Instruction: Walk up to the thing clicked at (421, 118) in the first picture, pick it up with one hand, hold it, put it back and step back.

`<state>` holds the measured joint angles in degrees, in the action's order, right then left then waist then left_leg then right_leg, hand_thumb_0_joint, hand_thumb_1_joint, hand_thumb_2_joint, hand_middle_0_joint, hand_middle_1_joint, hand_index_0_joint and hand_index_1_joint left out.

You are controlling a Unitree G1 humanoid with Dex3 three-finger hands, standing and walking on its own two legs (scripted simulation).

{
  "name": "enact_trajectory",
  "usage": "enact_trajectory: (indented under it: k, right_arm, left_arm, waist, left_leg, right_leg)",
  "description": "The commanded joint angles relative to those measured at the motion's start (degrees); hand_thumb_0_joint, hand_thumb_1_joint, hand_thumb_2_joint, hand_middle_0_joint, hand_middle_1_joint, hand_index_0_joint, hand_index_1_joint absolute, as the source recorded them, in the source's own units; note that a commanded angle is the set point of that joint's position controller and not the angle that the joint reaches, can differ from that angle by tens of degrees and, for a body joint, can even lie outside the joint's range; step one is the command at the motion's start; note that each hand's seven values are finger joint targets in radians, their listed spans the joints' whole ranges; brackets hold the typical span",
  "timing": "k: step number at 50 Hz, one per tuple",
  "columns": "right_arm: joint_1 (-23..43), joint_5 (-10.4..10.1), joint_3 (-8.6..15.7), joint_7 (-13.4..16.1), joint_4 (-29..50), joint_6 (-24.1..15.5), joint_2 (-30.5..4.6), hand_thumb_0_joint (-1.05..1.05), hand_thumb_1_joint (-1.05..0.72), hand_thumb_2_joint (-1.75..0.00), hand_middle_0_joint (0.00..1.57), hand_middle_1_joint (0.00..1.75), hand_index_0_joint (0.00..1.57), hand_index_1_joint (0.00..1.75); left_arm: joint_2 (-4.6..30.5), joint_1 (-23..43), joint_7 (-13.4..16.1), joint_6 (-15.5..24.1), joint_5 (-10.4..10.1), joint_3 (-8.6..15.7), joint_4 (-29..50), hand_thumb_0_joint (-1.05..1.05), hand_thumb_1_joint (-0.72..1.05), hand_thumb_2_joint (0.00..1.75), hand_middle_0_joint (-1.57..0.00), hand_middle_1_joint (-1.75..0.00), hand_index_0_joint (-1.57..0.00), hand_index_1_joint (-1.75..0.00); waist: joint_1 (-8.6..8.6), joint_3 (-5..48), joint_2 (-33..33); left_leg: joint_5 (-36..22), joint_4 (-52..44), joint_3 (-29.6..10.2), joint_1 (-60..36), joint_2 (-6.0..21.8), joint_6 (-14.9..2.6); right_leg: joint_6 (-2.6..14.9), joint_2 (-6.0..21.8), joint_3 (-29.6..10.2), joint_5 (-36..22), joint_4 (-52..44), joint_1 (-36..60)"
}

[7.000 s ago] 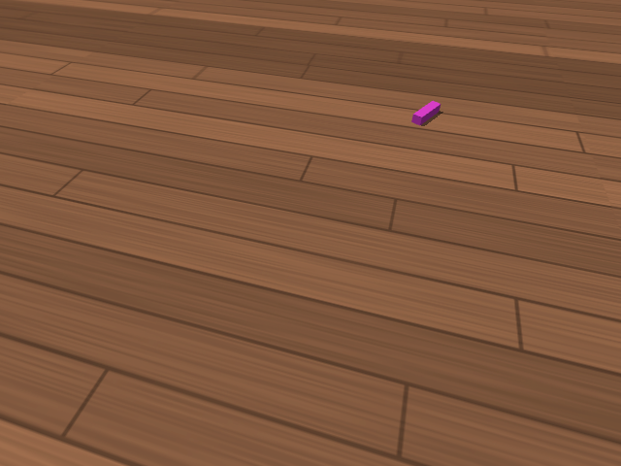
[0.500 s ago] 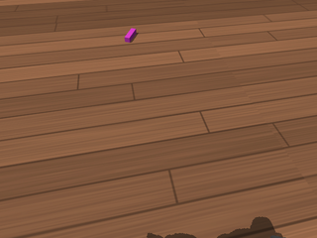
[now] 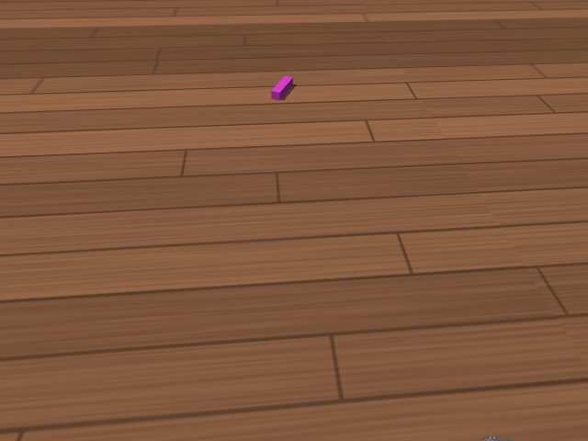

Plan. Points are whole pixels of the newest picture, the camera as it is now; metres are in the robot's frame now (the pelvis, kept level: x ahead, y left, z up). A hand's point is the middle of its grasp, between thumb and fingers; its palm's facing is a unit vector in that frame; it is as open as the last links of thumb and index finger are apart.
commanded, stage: walk up
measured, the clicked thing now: (282, 87) +2.35 +0.09 -0.75
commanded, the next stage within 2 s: stand in 0.20 s
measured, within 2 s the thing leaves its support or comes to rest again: neither
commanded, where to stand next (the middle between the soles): +0.03 -0.01 m, yaw +1 degrees
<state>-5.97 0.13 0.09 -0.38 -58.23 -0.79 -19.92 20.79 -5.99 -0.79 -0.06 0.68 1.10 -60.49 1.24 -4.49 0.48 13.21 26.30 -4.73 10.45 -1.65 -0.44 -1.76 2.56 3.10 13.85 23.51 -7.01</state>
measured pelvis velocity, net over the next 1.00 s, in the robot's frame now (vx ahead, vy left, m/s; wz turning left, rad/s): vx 0.00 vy -0.02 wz -0.02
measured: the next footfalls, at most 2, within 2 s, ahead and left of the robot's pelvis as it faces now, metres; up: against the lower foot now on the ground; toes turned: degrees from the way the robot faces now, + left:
none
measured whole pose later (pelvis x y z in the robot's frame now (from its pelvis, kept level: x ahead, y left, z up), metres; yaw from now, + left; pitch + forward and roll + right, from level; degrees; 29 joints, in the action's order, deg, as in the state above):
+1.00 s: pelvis +0.00 -0.02 +0.01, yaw -1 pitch -2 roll +0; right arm -6.4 0.7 -0.3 -0.5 -64.8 -0.6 -20.4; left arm 20.7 -5.9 -0.5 0.7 0.6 -0.3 -63.9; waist 0.1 -3.1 0.0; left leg 9.4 18.7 -3.8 7.3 -0.2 1.0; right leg -0.6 1.3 2.1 10.9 18.6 -5.7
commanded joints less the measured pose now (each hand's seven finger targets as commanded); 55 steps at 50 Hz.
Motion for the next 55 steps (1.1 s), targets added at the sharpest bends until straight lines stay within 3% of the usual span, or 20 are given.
enact_trajectory:
  k: [1,9,10,15,20,25,28,30,41,55]
  right_arm:
    - [1.75,-0.22,3.06,0.95,2.44,-1.33,-12.61,0.00,-0.90,-0.90,0.20,0.30,0.20,0.30]
    - [2.92,0.18,2.70,0.94,0.94,-1.01,-12.33,0.00,-0.90,-0.90,0.20,0.30,0.20,0.30]
    - [3.44,0.58,2.66,1.02,0.64,-1.04,-12.23,0.00,-0.90,-0.90,0.20,0.30,0.20,0.30]
    - [3.27,0.51,2.68,0.98,-0.48,-1.15,-12.70,0.00,-0.90,-0.90,0.20,0.30,0.20,0.30]
    - [3.22,0.45,2.74,0.76,-1.29,-0.89,-12.58,0.00,-0.90,-0.90,0.20,0.30,0.20,0.30]
    - [2.81,0.51,2.75,0.58,-2.00,-0.92,-12.55,0.00,-0.90,-0.90,0.20,0.30,0.20,0.30]
    - [2.56,0.47,2.66,0.58,-2.45,-0.96,-12.83,0.00,-0.90,-0.90,0.20,0.30,0.20,0.30]
    - [2.25,0.53,2.67,0.71,-2.44,-1.10,-12.58,0.00,-0.90,-0.90,0.20,0.30,0.20,0.30]
    - [1.63,0.33,2.02,0.75,-3.30,-0.90,-12.65,0.00,-0.90,-0.90,0.20,0.30,0.20,0.30]
    - [1.43,0.25,1.74,0.87,-3.08,-1.18,-12.65,0.00,-0.90,-0.90,0.20,0.30,0.20,0.30]
  left_arm:
    - [11.73,3.56,0.77,1.47,-0.24,3.03,2.80,0.00,0.90,0.90,-0.20,-0.30,-0.20,-0.30]
    - [11.66,4.76,0.78,1.16,-0.14,3.50,1.49,0.00,0.90,0.90,-0.20,-0.30,-0.20,-0.30]
    - [10.84,3.39,0.80,1.35,0.08,2.45,0.69,0.00,0.90,0.90,-0.20,-0.30,-0.20,-0.30]
    - [11.55,3.50,0.86,1.85,-0.15,2.34,-0.02,0.00,0.90,0.90,-0.20,-0.30,-0.20,-0.30]
    - [11.56,3.08,0.83,1.84,0.09,1.97,-0.73,0.00,0.90,0.90,-0.20,-0.30,-0.20,-0.30]
    - [11.90,2.55,0.93,2.10,0.13,1.76,-0.75,0.00,0.90,0.90,-0.20,-0.30,-0.20,-0.30]
    - [11.60,2.26,0.87,2.05,0.01,1.54,-0.71,0.00,0.90,0.90,-0.20,-0.30,-0.20,-0.30]
    - [12.16,2.03,0.95,2.21,-0.12,1.68,-0.64,0.00,0.90,0.90,-0.20,-0.30,-0.20,-0.30]
    - [11.94,1.67,1.00,1.79,-0.30,1.19,-0.62,0.00,0.90,0.90,-0.20,-0.30,-0.20,-0.30]
    - [12.27,2.06,1.02,1.80,-0.46,1.31,-0.09,0.00,0.90,0.90,-0.20,-0.30,-0.20,-0.30]
  waist:
    - [-0.73,7.04,-0.79]
    - [-0.38,5.37,-0.48]
    - [-0.73,5.52,-2.20]
    - [-0.62,6.22,-1.82]
    - [-0.84,3.87,-1.19]
    - [-1.00,4.25,-1.39]
    - [-0.79,4.82,-1.53]
    - [-0.83,7.23,-0.79]
    - [-0.86,4.64,-1.16]
    - [-1.10,6.21,-0.83]
  left_leg:
    - [-14.56,-4.60,-5.05,-1.07,6.41,-1.61]
    - [-12.56,-5.47,-5.37,1.01,6.02,-1.34]
    - [-11.04,-6.79,-4.90,-0.93,7.08,-0.99]
    - [-13.55,-8.21,-5.07,-1.28,7.66,-0.81]
    - [-6.51,-10.03,-4.84,-0.61,7.28,-0.57]
    - [-6.13,-10.22,-4.51,-1.32,7.25,-0.48]
    - [-7.19,-10.58,-4.56,-1.17,7.55,-0.54]
    - [-12.74,-9.42,-4.00,-3.20,7.86,-0.55]
    - [-9.94,-10.58,-4.10,-1.88,7.73,-0.22]
    - [-14.65,-9.93,-3.30,-3.50,8.11,-0.11]
  right_leg:
    - [3.65,5.14,-4.23,-7.40,-4.43,3.64]
    - [3.61,5.11,-3.82,-3.84,-6.11,3.64]
    - [3.26,5.72,-5.76,-4.24,-7.37,2.85]
    - [2.69,5.48,-5.42,-7.78,-7.18,5.21]
    - [2.85,5.25,-5.85,-1.53,-9.04,2.52]
    - [2.86,5.36,-6.46,-1.64,-9.50,1.96]
    - [2.87,5.25,-6.27,-2.84,-8.93,2.64]
    - [3.01,5.71,-6.55,-7.89,-7.98,3.80]
    - [2.89,5.15,-6.34,-5.12,-8.36,2.20]
    - [3.08,5.30,-6.55,-10.23,-7.34,3.28]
